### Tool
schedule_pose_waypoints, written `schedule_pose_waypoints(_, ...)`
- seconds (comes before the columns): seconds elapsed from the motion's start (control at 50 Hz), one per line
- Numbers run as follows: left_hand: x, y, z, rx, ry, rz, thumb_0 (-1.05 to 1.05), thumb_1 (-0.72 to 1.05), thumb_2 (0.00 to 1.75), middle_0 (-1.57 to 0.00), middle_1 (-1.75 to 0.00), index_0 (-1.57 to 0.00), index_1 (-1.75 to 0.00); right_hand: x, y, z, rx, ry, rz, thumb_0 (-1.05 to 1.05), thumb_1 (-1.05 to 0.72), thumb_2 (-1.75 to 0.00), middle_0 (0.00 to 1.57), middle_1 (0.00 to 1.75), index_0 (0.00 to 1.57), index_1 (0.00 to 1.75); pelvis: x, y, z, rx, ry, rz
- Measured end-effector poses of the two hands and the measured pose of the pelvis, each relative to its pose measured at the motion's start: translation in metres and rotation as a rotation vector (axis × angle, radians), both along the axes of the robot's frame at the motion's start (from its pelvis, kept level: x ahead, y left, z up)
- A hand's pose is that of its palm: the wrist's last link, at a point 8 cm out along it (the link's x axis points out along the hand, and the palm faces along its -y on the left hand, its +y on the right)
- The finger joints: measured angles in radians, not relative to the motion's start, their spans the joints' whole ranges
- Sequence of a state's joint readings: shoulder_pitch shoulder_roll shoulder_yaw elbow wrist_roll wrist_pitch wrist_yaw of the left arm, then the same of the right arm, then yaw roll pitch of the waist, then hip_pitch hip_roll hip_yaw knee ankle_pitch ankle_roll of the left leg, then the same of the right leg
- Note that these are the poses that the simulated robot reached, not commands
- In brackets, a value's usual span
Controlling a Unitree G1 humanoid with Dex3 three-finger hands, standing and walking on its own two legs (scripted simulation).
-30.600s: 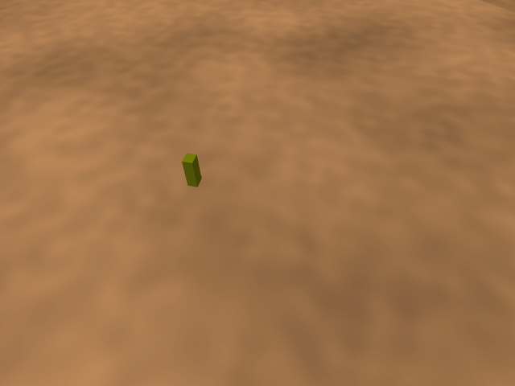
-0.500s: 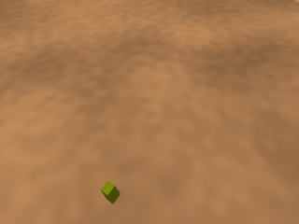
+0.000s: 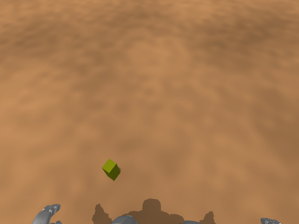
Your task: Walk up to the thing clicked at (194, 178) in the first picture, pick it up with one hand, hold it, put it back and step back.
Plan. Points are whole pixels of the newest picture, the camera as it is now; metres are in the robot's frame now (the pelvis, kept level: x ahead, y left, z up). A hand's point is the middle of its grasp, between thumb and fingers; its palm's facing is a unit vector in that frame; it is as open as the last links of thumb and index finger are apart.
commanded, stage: step back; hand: left
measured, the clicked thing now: (111, 170) +0.45 +0.26 -0.68
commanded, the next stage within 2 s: none
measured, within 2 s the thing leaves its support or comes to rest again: neither
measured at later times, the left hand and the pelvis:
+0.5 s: hand out of the picture +0.02 +0.29 -0.17, palm faces -0.09 -0.91 -0.40, open 7.4 cm; pelvis -0.09 +0.03 -0.02, yaw -5 degrees
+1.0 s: hand out of the picture -0.09 +0.31 -0.16, palm faces -0.04 -0.93 -0.37, open 7.4 cm; pelvis -0.22 +0.04 +0.00, yaw -3 degrees
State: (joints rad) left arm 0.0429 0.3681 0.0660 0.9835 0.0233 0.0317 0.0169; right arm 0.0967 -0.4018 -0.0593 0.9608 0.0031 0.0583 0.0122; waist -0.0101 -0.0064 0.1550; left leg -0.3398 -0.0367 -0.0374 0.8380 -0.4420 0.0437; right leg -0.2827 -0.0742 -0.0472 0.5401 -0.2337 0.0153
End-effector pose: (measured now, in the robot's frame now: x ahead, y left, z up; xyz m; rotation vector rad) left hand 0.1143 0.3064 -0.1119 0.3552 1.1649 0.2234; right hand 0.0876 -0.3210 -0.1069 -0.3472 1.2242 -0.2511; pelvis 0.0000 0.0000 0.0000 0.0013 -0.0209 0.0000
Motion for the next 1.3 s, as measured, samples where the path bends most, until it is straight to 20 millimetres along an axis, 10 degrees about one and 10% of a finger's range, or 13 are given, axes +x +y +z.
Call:
schedule_pose_waypoints(0.16, 0.005, 0.032, -0.017, -0.016, -0.048, -0.004, 0.0, 0.9, 0.9, -0.2, -0.3, -0.2, -0.3, -0.058, 0.032, 0.002, -0.046, 0.096, 0.012, 0.0, -0.91, -0.9, 0.2, 0.29, 0.21, 0.3, -0.025, 0.029, -0.008, -0.015, -0.001, 0.016)
schedule_pose_waypoints(0.52, -0.103, 0.026, -0.011, 0.019, 0.034, -0.07, 0.0, 0.9, 0.9, -0.2, -0.3, -0.2, -0.3, -0.095, 0.04, -0.021, 0.015, -0.095, -0.012, 0.0, -0.9, -0.9, 0.21, 0.3, 0.21, 0.3, -0.097, 0.029, -0.019, -0.033, -0.021, -0.079)
schedule_pose_waypoints(0.86, -0.163, 0.047, -0.009, -0.011, -0.089, -0.036, 0.0, 0.9, 0.9, -0.2, -0.3, -0.2, -0.3, -0.19, 0.053, -0.001, -0.046, -0.019, 0.053, 0.0, -0.91, -0.9, 0.2, 0.3, 0.21, 0.3, -0.179, 0.048, -0.014, 0.006, -0.023, -0.022)
schedule_pose_waypoints(1.06, -0.237, 0.043, -0.006, -0.003, 0.006, -0.057, 0.0, 0.9, 0.9, -0.2, -0.3, -0.2, -0.3, -0.23, 0.05, 0.014, -0.048, -0.117, 0.031, 0.0, -0.9, -0.9, 0.21, 0.3, 0.21, 0.3, -0.234, 0.039, -0.005, -0.02, -0.006, -0.076)
schedule_pose_waypoints(1.3, -0.344, 0.011, 0.006, 0.036, 0.036, -0.051, 0.0, 0.9, 0.9, -0.2, -0.3, -0.2, -0.3, -0.314, 0.006, -0.012, -0.015, -0.107, -0.018, 0.0, -0.91, -0.9, 0.2, 0.3, 0.21, 0.3, -0.314, 0.01, -0.013, 0.016, -0.02, -0.09)
